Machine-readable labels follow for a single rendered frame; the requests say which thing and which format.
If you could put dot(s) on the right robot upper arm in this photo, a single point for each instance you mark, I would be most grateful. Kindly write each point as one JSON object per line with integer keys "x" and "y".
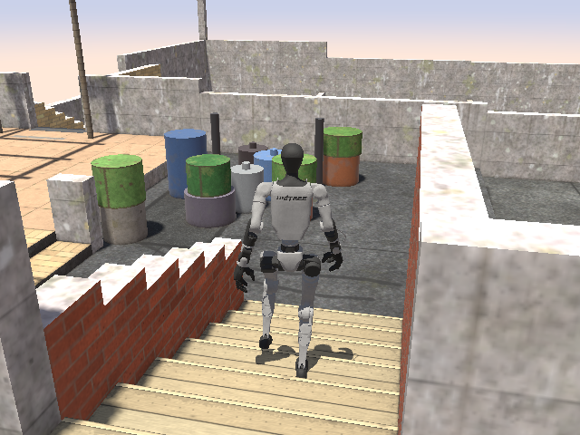
{"x": 324, "y": 207}

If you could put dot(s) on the robot left foot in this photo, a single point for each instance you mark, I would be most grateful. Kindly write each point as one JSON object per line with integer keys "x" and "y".
{"x": 264, "y": 342}

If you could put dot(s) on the robot right thigh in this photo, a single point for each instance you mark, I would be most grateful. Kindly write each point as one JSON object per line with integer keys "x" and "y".
{"x": 310, "y": 276}

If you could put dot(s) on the robot left forearm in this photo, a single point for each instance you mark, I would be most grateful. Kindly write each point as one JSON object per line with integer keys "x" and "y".
{"x": 247, "y": 246}

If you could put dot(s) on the robot right forearm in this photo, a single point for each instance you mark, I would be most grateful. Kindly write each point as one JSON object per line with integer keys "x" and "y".
{"x": 333, "y": 240}

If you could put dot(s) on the left robot upper arm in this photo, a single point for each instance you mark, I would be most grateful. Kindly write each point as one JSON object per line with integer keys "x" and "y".
{"x": 263, "y": 190}

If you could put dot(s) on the robot right hand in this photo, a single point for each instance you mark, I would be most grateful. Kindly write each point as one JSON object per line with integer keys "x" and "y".
{"x": 338, "y": 258}

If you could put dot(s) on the robot left hand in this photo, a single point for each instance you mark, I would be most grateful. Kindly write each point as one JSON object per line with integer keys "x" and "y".
{"x": 240, "y": 282}

